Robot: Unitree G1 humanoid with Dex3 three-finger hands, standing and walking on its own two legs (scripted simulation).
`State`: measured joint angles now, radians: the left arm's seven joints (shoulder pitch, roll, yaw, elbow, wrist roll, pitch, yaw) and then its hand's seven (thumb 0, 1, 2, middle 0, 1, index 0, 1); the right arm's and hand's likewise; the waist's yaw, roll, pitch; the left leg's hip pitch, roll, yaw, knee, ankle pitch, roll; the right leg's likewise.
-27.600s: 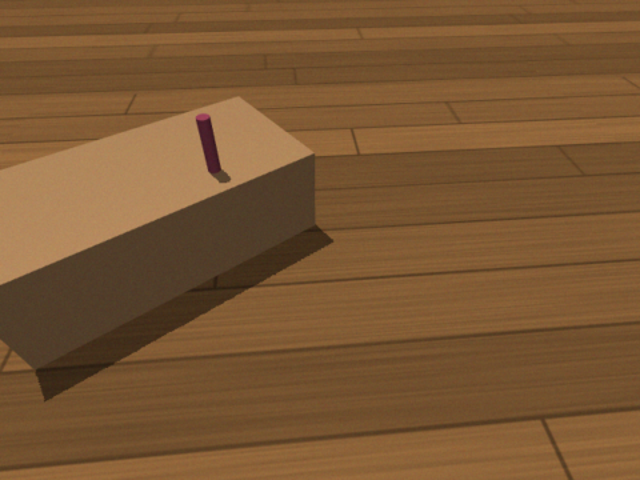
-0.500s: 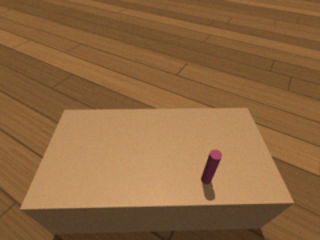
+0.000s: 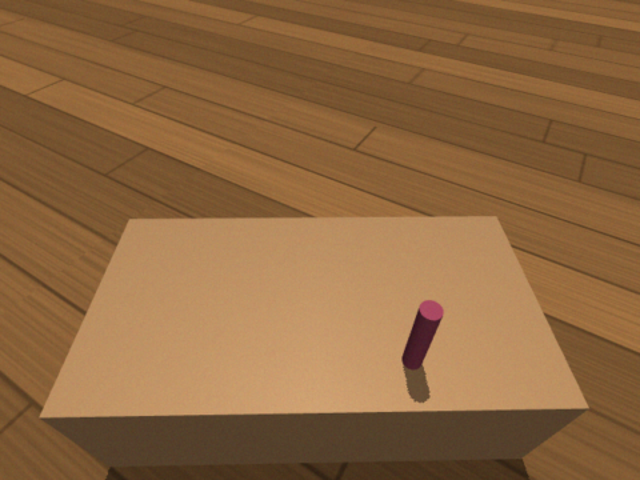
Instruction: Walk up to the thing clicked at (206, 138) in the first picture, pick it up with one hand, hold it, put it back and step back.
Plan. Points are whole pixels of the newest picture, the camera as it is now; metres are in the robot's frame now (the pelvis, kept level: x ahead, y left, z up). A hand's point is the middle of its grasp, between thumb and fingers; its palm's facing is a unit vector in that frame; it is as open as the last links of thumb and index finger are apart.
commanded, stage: stand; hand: right
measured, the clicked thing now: (420, 337) +0.48 -0.21 -0.29
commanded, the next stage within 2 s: step back in 0.80 s
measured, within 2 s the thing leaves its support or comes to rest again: neither
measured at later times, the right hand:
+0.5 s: hand out of the picture +0.07 -0.25 -0.16, palm faces -0.02 +0.94 -0.34, open 7.4 cm
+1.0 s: hand out of the picture +0.06 -0.27 -0.16, palm faces -0.01 +0.93 -0.38, open 7.3 cm
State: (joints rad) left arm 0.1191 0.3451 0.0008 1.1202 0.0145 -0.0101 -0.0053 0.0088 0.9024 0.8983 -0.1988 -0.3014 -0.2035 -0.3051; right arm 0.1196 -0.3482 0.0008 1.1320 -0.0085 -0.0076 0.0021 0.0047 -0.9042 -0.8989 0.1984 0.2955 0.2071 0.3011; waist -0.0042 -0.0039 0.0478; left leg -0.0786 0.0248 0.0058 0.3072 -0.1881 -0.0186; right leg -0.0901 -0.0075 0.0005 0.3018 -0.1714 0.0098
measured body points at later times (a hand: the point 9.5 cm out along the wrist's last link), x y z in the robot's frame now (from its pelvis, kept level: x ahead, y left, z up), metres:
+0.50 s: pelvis +0.00 +0.00 +0.00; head +0.01 +0.00 +0.45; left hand +0.08 +0.30 -0.13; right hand +0.07 -0.30 -0.13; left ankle -0.01 +0.13 -0.75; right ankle +0.00 -0.12 -0.75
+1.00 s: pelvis -0.03 +0.00 -0.01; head +0.02 +0.01 +0.43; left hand +0.07 +0.31 -0.14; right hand +0.06 -0.31 -0.14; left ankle -0.02 +0.13 -0.74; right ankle +0.00 -0.12 -0.75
